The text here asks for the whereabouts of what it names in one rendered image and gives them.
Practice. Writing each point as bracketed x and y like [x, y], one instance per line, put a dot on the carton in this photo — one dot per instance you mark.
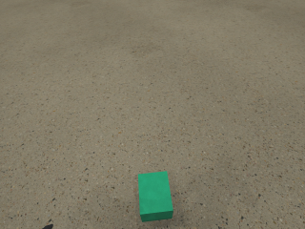
[155, 200]

